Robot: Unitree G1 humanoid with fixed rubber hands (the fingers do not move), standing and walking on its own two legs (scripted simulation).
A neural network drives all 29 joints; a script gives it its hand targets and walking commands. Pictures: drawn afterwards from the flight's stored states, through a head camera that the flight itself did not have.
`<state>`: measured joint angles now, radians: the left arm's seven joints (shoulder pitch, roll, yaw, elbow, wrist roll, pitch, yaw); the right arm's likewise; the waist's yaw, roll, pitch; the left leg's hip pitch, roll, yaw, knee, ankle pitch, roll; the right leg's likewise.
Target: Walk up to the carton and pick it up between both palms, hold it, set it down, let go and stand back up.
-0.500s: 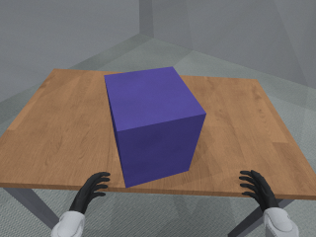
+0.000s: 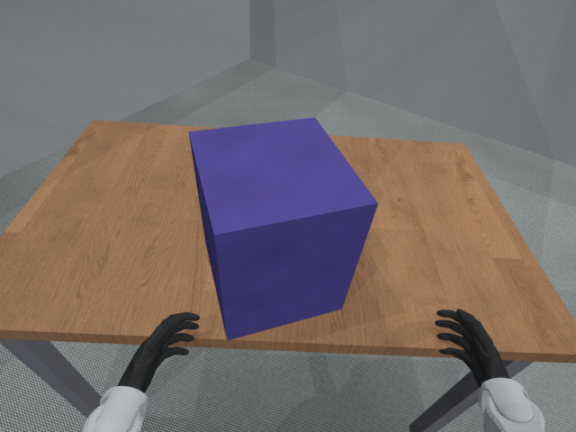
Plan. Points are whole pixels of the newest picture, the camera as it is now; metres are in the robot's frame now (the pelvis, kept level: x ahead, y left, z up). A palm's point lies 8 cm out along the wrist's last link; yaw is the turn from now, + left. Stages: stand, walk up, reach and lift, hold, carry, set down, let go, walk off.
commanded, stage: stand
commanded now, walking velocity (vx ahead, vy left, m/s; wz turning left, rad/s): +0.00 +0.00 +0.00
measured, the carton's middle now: (271, 227) +0.40 +0.05 +0.07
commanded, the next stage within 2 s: none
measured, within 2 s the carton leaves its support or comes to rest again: neither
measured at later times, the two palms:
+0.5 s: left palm (142, 371) +0.20 +0.21 +0.00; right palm (485, 368) +0.21 -0.25 +0.01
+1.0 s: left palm (141, 371) +0.20 +0.21 +0.00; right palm (484, 368) +0.21 -0.25 +0.01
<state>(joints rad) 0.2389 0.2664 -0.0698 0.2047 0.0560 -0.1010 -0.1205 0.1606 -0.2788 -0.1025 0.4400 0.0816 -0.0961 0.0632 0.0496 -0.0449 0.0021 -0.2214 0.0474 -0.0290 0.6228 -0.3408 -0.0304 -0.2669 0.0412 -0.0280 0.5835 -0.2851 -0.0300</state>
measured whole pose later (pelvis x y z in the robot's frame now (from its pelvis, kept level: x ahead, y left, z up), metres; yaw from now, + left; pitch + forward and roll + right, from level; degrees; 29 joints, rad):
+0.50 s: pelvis +0.00 +0.00 +0.00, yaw +0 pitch -4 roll -1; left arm 0.24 0.29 -0.09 0.21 0.05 -0.13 -0.12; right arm 0.16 -0.28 -0.10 0.44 0.08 -0.10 0.05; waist 0.05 -0.05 0.00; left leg -0.22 0.05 -0.02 0.62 -0.34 -0.03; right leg -0.27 0.04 -0.03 0.58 -0.29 -0.03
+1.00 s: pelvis +0.00 +0.01 +0.00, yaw +0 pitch -3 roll -1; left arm 0.25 0.30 -0.10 0.21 0.04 -0.15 -0.12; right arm 0.16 -0.28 -0.10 0.44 0.08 -0.09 0.03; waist 0.05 -0.05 0.01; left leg -0.22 0.05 -0.02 0.62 -0.34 -0.03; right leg -0.26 0.04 -0.03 0.57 -0.28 -0.03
